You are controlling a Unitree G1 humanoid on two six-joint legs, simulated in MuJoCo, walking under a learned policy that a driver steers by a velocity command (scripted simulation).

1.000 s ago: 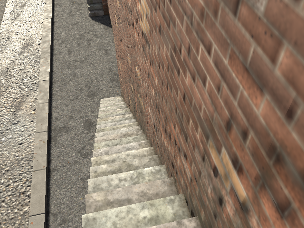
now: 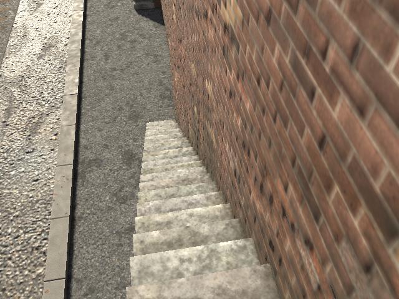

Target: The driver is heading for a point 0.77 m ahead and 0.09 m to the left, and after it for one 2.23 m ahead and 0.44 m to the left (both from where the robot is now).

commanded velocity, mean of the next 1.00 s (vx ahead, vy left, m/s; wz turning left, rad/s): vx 0.44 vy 0.16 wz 0.00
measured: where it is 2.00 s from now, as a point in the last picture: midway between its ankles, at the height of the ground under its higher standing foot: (195, 294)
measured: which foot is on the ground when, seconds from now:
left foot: up 0.00-0.06, down 0.08-0.60, up 0.62-0.94, down 0.96-1.00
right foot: down 0.00-0.08, up 0.10-0.54, down 0.56-0.96, up 0.98-1.00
